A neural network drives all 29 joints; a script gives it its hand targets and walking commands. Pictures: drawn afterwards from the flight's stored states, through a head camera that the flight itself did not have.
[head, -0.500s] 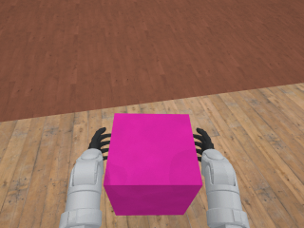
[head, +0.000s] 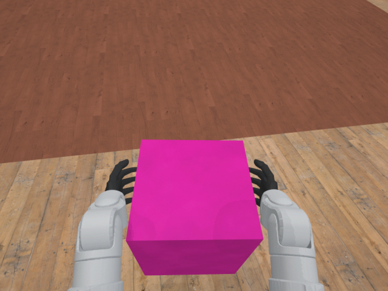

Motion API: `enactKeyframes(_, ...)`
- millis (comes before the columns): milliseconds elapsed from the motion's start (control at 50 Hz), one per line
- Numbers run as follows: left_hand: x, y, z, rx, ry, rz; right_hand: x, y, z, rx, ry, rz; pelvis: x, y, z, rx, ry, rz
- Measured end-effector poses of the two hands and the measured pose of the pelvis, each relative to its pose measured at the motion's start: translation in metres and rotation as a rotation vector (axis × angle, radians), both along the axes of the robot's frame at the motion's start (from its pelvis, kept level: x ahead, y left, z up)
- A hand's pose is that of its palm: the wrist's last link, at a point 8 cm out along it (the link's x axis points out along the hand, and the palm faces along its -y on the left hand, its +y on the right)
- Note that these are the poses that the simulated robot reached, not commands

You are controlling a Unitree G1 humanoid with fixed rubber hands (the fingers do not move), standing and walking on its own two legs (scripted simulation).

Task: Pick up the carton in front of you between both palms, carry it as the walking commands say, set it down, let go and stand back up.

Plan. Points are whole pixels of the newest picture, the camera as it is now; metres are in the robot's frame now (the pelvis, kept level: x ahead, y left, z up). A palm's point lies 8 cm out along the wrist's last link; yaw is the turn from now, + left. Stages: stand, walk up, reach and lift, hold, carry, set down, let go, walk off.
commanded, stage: carry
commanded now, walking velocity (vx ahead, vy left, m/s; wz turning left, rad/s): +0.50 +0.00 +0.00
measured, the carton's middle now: (191, 211) +0.29 +0.01 +0.02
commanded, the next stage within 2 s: none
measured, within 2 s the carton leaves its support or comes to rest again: neither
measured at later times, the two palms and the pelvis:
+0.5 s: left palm (130, 122) +0.48 +0.16 +0.11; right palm (245, 121) +0.50 -0.14 +0.11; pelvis +0.25 +0.00 +0.01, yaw +2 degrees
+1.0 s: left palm (141, 69) +0.81 +0.19 +0.10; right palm (223, 71) +0.81 -0.11 +0.10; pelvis +0.58 +0.04 +0.01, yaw +0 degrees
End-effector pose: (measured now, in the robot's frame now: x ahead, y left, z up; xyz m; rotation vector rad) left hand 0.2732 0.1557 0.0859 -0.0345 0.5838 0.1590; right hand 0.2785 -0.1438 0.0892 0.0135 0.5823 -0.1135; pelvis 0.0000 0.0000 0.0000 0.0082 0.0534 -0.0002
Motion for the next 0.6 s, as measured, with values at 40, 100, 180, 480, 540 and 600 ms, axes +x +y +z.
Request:
enactKeyframes(40,0.011,0.002,0.004,-0.002,0.016,0.0,0.01,0.002,0.002,0.005,0.017,-0.008,0.014,0.002,0.002,-0.013,0.017,-0.015)
enactKeyframes(100,0.03,-0.004,0.009,-0.019,0.043,-0.002,0.022,-0.004,0.004,0.024,0.045,-0.033,0.037,0.0,0.007,-0.035,0.037,-0.017)
enactKeyframes(180,0.061,-0.021,0.013,-0.013,0.033,-0.025,0.046,-0.02,0.006,0.037,0.035,-0.067,0.074,-0.01,0.003,-0.045,0.039,-0.002)
enactKeyframes(480,0.193,0.004,0.025,-0.027,0.069,0.089,0.21,0.005,0.019,0.052,0.074,0.027,0.235,-0.007,0.01,0.005,0.041,0.038)
enactKeyframes(540,0.238,0.014,0.017,-0.033,0.068,0.078,0.25,0.015,0.012,0.046,0.071,0.016,0.277,0.005,0.002,0.004,0.03,0.036)
enactKeyframes(600,0.287,0.026,0.002,-0.043,0.055,0.056,0.293,0.027,0.0,0.036,0.057,-0.005,0.324,0.021,-0.015,0.005,0.01,0.019)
